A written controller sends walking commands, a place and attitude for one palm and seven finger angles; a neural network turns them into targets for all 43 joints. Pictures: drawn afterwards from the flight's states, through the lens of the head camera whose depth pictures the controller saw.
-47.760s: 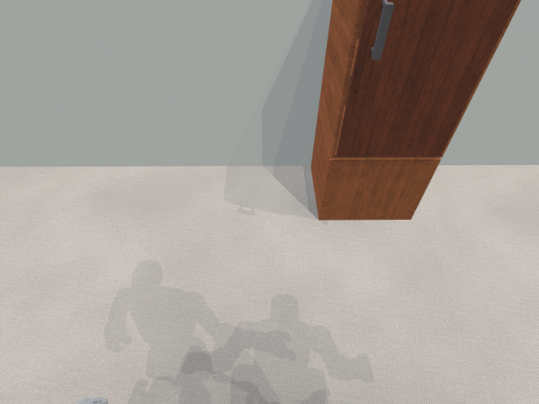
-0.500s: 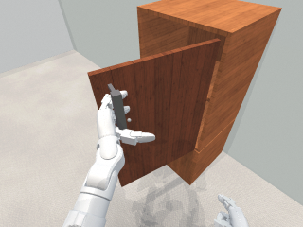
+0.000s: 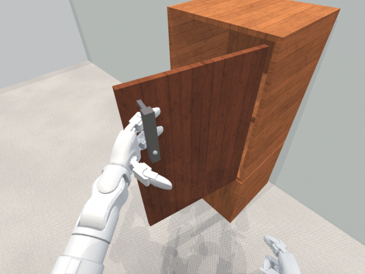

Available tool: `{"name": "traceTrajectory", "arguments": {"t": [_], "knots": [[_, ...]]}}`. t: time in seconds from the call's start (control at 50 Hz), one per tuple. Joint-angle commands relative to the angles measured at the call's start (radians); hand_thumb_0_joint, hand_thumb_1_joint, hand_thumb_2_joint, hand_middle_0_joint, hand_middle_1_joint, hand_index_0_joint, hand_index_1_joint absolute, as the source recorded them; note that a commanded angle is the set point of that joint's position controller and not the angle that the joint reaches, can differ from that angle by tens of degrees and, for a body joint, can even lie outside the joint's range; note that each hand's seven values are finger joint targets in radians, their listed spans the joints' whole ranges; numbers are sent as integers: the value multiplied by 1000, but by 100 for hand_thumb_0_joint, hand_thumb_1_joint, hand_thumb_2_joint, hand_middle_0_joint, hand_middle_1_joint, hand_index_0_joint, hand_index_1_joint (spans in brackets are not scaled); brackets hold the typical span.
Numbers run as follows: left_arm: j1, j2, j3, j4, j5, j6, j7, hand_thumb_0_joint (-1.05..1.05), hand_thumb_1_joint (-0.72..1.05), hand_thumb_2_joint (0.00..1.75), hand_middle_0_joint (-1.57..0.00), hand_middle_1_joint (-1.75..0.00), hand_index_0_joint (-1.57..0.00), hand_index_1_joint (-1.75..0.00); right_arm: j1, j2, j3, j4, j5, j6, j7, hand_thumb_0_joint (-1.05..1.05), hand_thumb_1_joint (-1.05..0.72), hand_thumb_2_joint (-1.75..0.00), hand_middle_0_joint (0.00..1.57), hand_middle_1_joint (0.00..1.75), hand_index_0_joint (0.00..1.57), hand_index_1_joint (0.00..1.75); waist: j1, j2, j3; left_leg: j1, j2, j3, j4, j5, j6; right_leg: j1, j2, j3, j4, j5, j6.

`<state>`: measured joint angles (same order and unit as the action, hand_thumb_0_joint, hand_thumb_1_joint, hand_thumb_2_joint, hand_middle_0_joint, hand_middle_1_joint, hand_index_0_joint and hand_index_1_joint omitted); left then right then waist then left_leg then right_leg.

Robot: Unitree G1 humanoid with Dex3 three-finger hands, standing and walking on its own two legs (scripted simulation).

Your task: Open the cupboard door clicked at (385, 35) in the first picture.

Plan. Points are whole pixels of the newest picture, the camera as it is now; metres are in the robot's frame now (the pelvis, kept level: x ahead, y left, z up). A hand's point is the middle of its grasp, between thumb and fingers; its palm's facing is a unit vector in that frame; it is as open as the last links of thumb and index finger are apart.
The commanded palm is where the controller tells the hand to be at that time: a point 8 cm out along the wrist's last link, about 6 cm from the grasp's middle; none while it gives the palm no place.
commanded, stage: slide the hand sideways off the handle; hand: left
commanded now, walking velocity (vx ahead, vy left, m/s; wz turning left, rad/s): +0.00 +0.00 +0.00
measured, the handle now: (147, 131) +0.38 +0.12 +0.14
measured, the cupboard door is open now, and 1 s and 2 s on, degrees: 77 77 77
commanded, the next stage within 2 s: draw the hand back to the body in 0.80 s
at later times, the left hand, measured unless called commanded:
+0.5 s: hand (136, 170) +0.28 +0.12 +0.13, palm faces -0.05 -1.00 -0.06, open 16.0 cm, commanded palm +0.25 +0.20 +0.14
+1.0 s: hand (104, 183) +0.24 +0.18 +0.13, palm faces -0.04 -1.00 -0.04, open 16.3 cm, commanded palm +0.22 +0.23 +0.14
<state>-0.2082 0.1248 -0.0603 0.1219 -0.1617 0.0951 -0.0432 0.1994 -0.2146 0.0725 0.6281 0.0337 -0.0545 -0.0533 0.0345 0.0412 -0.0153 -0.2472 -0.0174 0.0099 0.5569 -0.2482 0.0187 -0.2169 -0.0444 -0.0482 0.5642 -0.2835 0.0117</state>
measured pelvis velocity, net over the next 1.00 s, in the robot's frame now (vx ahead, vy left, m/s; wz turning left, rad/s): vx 0.02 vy -0.03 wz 0.01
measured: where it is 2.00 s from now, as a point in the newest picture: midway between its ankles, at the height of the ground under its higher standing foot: outside the picture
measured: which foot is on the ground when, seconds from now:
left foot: down 0.00-1.00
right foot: down 0.00-1.00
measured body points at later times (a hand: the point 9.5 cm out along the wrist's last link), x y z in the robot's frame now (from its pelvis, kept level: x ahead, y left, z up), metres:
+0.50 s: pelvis +0.04 -0.04 +0.00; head +0.01 -0.06 +0.45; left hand +0.28 +0.18 +0.13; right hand +0.22 -0.27 -0.07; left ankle +0.04 +0.11 -0.73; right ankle +0.02 -0.13 -0.73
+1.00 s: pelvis +0.02 -0.03 +0.00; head -0.01 -0.05 +0.45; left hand +0.24 +0.23 +0.14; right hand +0.21 -0.25 -0.07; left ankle +0.04 +0.11 -0.73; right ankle +0.02 -0.13 -0.73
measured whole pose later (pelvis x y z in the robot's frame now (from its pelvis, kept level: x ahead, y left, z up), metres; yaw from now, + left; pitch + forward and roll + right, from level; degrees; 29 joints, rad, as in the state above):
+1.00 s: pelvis +0.02 -0.03 +0.00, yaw +0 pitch -2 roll -1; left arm 0.23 0.28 0.26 -0.14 -0.34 0.00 -0.36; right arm 0.22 -0.27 0.05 0.60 0.05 -0.24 -0.11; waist 0.05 0.07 -0.04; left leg -0.27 0.03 -0.02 0.62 -0.31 -0.02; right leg -0.22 0.00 -0.07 0.58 -0.33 -0.02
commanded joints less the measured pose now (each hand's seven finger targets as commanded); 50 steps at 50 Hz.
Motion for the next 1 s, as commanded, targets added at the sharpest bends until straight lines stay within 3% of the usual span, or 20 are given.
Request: {"name": "traceTrajectory", "arguments": {"t": [0.0,0.02,0.06,0.12,0.16,0.22,0.28,0.32,0.44,0.52,0.58,0.62,0.72,0.8,0.84,0.88,0.92,0.98], "knots": [[-299,62,69,-258,-9,-51,5,0,-50,30,-15,-30,-15,-30,-174,-99,-38,-180,2,-56,-8,0,-90,-90,20,30,20,30,-5,-68,-144,75,19,-49,-132,-52,-10,-39,54,-23,-113,-2,-43],[-268,89,87,-253,-6,-48,4,0,-50,30,-15,-30,-15,-30,-172,-104,-39,-178,2,-52,-8,0,-90,-90,20,30,20,30,-2,-71,-133,69,21,-46,-133,-48,-11,-31,54,-20,-117,-2,-43],[-224,80,91,-296,-14,-45,-7,0,-50,30,-15,-30,-15,-30,-178,-97,-37,-194,2,-51,-7,0,-90,-90,20,30,20,30,3,-47,-139,79,19,-36,-130,-17,-9,-20,53,-19,-122,20,-43],[-127,138,154,-314,-23,-39,-16,0,-50,30,-15,-30,-15,-30,-172,-102,-40,-201,2,-46,-7,0,-90,-90,20,30,20,30,14,-71,-139,72,22,-26,-127,10,-8,7,54,-13,-135,36,-41],[-62,141,176,-357,-31,-37,-25,0,-50,30,-15,-30,-15,-30,-177,-98,-41,-215,3,-45,-6,0,-90,-90,20,30,20,30,20,-61,-135,75,20,-13,-123,40,-5,18,54,-10,-139,71,-39],[65,218,271,-379,-42,-28,-32,0,-50,30,-15,-30,-15,-30,-163,-104,-47,-218,1,-35,-6,0,-90,-90,20,30,20,30,33,-84,-151,66,18,4,-109,106,-1,71,52,0,-139,165,-36],[150,197,267,-475,-56,-22,-49,0,-50,30,-15,-30,-15,-30,-165,-96,-49,-245,5,-29,-1,0,-90,-90,20,30,20,30,30,-46,-147,74,15,21,-104,148,0,76,52,1,-129,240,-32],[211,243,318,-501,-61,-26,-54,0,-50,30,-15,-30,-15,-30,-155,-101,-56,-244,3,-28,-6,0,-90,-90,20,30,20,30,28,-75,-140,74,16,25,-87,171,5,85,54,10,-130,280,-27],[193,292,372,-543,-112,-71,-125,0,-50,30,-15,-30,-15,-30,-130,-114,-64,-234,8,-67,-30,0,-90,-90,20,30,20,30,-8,-46,-113,81,7,23,-51,151,10,34,50,36,-143,279,-7],[254,327,428,-510,-158,-113,-193,0,-50,30,-15,-30,-15,-30,-110,-122,-66,-219,11,-103,-37,0,-90,-90,20,30,20,30,0,-29,-154,77,1,17,-25,182,6,60,37,49,-116,384,6],[312,346,470,-484,-189,-135,-238,0,-50,30,-15,-30,-15,-30,-103,-128,-68,-218,13,-126,-39,0,-90,-90,20,30,20,30,9,-62,-160,54,2,9,-20,189,3,67,33,48,-98,430,16],[315,357,476,-473,-200,-143,-259,0,-50,30,-15,-30,-15,-30,-102,-133,-68,-215,15,-141,-38,0,-90,-90,20,30,20,30,7,-46,-140,41,2,9,-7,189,3,57,28,58,-94,442,20],[330,358,467,-464,-220,-160,-318,0,-50,30,-15,-30,-15,-30,-101,-147,-72,-217,21,-183,-45,0,-90,-90,20,30,20,30,1,-73,-136,33,4,0,8,175,9,27,29,63,-91,412,30],[280,350,447,-459,-233,-161,-354,0,-50,30,-15,-30,-15,-30,-101,-154,-71,-208,25,-217,-55,0,-90,-90,20,30,20,30,-9,-51,-117,28,2,-11,6,134,10,-18,38,54,-100,292,18],[237,355,434,-483,-229,-163,-350,0,-50,30,-15,-30,-15,-30,-110,-155,-70,-203,25,-234,-60,0,-90,-90,20,30,20,30,-8,-27,-119,33,2,-15,5,113,12,-32,38,55,-106,224,8],[220,321,397,-493,-221,-166,-337,0,-50,30,-15,-30,-15,-30,-112,-149,-65,-201,26,-250,-64,0,-90,-90,20,30,20,30,-10,-13,-103,40,0,-21,-8,92,10,-46,46,32,-108,172,-3],[232,350,409,-491,-206,-162,-312,0,-50,30,-15,-30,-15,-30,-113,-154,-63,-192,23,-262,-63,0,-90,-90,20,30,20,30,-2,-32,-91,29,5,-29,-16,61,11,-52,47,30,-119,111,-9],[216,360,425,-474,-189,-144,-287,0,-50,30,-15,-30,-15,-30,-121,-148,-56,-188,22,-263,-65,0,-90,-90,20,30,20,30,8,-15,-79,23,7,-37,-48,23,7,-53,50,10,-124,45,-14]]}}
